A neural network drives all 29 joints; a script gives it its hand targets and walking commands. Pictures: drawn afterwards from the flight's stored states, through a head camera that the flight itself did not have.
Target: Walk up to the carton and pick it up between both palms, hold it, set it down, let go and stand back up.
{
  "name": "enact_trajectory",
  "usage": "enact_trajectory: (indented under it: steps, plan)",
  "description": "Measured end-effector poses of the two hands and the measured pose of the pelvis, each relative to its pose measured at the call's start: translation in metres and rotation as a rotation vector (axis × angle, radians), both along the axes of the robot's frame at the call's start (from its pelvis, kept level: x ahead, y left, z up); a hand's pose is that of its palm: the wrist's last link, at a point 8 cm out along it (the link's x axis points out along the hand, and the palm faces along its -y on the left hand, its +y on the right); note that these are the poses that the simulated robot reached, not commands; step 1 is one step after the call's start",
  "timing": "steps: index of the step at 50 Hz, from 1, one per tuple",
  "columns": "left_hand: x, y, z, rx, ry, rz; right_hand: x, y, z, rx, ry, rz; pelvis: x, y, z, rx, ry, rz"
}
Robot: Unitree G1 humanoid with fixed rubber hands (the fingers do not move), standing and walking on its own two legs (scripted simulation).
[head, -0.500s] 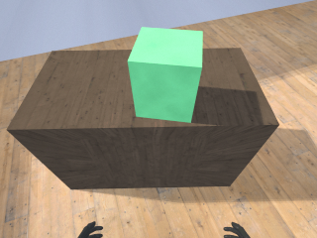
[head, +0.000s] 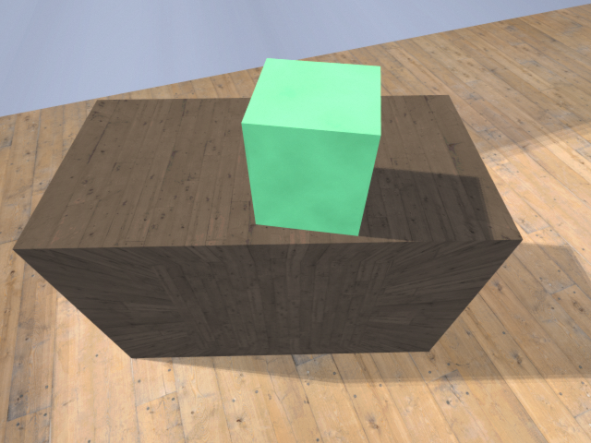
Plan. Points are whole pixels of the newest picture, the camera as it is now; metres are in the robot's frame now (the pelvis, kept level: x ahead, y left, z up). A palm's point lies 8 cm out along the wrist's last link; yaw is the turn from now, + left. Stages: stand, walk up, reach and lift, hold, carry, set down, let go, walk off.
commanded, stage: stand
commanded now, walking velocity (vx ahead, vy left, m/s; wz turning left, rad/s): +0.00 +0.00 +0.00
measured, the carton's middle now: (314, 150) +0.61 -0.03 +0.01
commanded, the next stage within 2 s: walk up in 0.94 s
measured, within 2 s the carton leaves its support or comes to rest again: neither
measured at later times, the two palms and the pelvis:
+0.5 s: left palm out of the picture +0.02 +0.23 -0.13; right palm out of the picture +0.01 -0.21 -0.14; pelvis +0.01 +0.01 +0.01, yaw +0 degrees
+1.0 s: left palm out of the picture -0.02 +0.21 -0.14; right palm out of the picture -0.02 -0.19 -0.14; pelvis +0.00 +0.01 +0.01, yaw +0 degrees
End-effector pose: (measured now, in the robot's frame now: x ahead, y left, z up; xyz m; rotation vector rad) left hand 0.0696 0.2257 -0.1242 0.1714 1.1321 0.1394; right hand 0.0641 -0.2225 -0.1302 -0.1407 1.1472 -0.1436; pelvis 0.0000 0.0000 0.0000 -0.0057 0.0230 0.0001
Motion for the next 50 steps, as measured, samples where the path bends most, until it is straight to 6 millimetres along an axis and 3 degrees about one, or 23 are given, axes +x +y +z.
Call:
enact_trajectory:
  steps: [8,24,37,50]
  plan:
    - [-0.011,0.004,-0.003,0.004,0.054,0.024,-0.008,0.001,-0.002,-0.004,0.040,-0.021,0.006,0.002,0.003,0.001,-0.008,-0.001]
    - [-0.051,0.002,-0.009,-0.009,0.203,0.069,-0.047,0.008,-0.006,0.001,0.180,-0.062,0.009,0.006,0.008,0.003,-0.030,-0.007]
    - [-0.074,-0.011,-0.012,-0.041,0.279,0.077,-0.073,0.021,-0.008,0.027,0.258,-0.073,0.006,0.007,0.010,0.005,-0.042,-0.003]
    - [-0.091,-0.015,-0.013,-0.049,0.318,0.084,-0.087,0.030,-0.010,0.049,0.286,-0.075,0.001,0.008,0.011,0.007,-0.049,-0.004]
